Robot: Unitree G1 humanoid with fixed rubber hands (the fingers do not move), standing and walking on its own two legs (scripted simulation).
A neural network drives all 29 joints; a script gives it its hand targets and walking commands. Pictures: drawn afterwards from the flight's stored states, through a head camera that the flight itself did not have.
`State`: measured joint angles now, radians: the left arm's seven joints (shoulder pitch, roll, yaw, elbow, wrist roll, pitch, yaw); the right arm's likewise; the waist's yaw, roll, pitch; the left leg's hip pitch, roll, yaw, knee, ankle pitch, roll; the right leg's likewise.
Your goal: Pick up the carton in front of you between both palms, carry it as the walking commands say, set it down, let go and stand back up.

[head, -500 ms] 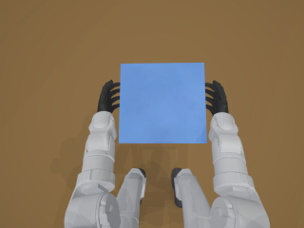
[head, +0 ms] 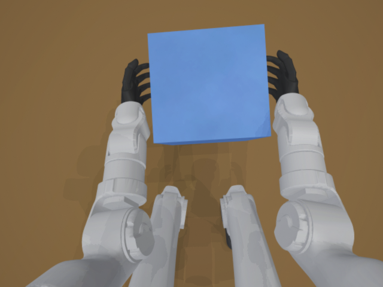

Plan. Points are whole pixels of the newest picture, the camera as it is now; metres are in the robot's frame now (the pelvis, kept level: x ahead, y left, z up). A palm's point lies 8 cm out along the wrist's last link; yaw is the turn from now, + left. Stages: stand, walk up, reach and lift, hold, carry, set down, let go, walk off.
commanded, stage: set down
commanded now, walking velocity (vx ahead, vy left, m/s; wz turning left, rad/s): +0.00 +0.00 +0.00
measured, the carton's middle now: (207, 99) +0.48 -0.01 -0.18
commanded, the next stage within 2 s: none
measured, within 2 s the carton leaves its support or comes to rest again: rests again in 1.10 s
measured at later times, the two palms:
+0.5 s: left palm (151, 102) +0.50 +0.13 -0.24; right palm (265, 93) +0.52 -0.16 -0.25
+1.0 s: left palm (158, 104) +0.52 +0.13 -0.35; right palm (255, 93) +0.55 -0.16 -0.35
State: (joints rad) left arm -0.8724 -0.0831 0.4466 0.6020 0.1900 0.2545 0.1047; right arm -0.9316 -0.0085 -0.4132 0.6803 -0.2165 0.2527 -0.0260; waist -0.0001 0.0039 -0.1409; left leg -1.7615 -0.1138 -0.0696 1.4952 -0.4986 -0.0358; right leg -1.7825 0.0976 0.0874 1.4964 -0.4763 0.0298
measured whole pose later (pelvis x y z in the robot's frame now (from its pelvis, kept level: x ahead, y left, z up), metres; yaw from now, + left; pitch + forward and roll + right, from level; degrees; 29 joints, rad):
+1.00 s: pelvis -0.02 -0.01 -0.18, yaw +3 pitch +40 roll +2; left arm -1.39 0.14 0.31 0.85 -0.05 0.24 0.23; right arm -1.50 -0.32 -0.17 1.00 0.02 0.24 -0.09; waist 0.00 0.02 0.32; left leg -2.21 -0.15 -0.04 2.16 -0.65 -0.08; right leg -2.23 0.10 0.03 2.17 -0.64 0.02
